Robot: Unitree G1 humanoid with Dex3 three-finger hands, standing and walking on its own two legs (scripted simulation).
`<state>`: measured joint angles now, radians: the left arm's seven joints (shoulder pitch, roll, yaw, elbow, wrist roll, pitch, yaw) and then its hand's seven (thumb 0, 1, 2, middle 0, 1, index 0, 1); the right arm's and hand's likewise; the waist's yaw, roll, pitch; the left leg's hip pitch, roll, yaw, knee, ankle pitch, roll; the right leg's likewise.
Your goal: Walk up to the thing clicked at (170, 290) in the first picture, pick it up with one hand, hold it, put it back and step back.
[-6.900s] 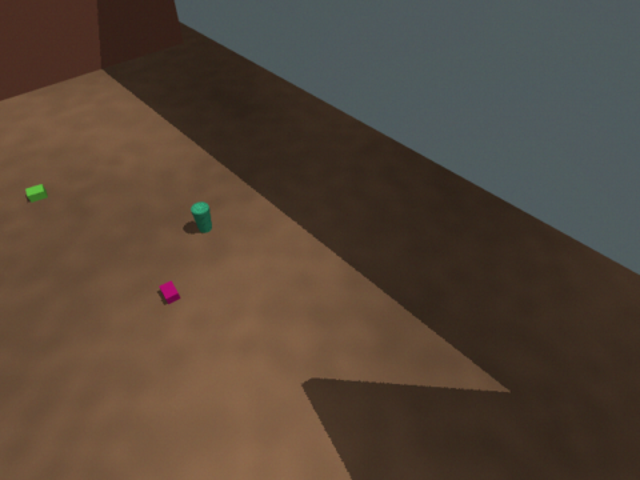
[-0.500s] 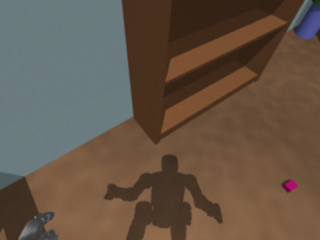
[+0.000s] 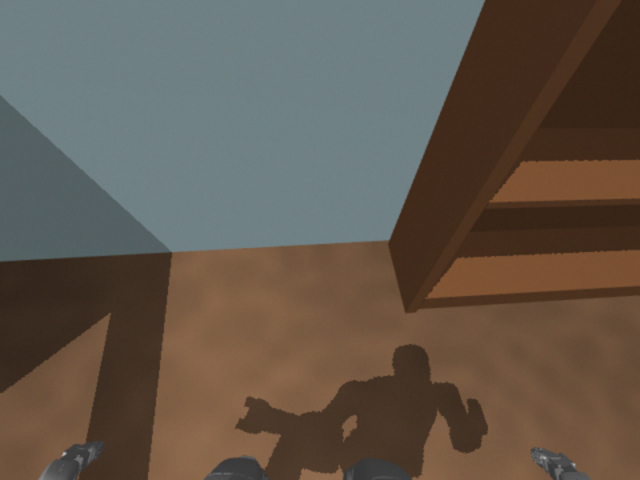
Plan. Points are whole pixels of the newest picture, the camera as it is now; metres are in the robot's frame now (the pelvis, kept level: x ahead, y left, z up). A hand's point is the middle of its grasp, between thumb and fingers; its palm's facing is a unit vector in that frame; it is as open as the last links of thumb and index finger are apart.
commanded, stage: walk up
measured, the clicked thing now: out of the picture +0.02 -0.96 -0.74
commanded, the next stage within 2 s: stand in 1.94 s
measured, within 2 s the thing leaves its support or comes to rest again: neither
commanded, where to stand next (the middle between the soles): +0.05 +0.03 m, yaw +61 degrees
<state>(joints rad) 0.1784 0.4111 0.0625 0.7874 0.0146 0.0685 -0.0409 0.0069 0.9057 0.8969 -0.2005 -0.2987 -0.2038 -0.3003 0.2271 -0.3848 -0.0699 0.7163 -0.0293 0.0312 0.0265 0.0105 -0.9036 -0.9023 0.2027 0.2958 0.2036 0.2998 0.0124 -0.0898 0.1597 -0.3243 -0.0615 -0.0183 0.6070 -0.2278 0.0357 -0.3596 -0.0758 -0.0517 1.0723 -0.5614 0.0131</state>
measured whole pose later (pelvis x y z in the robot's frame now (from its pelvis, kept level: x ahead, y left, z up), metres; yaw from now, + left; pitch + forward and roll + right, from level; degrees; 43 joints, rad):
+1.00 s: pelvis +0.02 -0.04 -0.02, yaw +48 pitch -3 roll +0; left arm 0.22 0.40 0.04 0.76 0.02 -0.01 -0.02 0.00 0.90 0.90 -0.20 -0.30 -0.21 -0.30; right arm 0.27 -0.42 -0.06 0.73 -0.01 0.02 -0.02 0.01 -0.90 -0.90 0.21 0.30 0.21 0.30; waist 0.01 0.01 0.12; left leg -0.45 -0.09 -0.15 1.02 -0.51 0.01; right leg -0.40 -0.07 -0.08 0.79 -0.34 -0.01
